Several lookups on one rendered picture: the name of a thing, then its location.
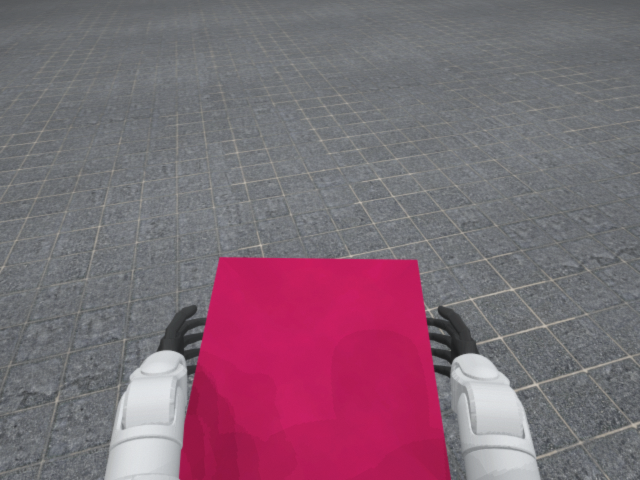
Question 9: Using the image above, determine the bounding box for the right robot forearm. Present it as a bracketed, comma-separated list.
[450, 353, 541, 480]

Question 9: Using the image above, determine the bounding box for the carton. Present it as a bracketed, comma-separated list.
[179, 257, 451, 480]

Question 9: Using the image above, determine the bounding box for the robot left hand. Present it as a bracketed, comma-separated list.
[157, 305, 207, 376]

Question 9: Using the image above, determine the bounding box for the left robot forearm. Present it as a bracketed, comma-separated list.
[104, 350, 187, 480]

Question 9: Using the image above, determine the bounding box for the robot right hand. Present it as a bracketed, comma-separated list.
[426, 306, 480, 378]

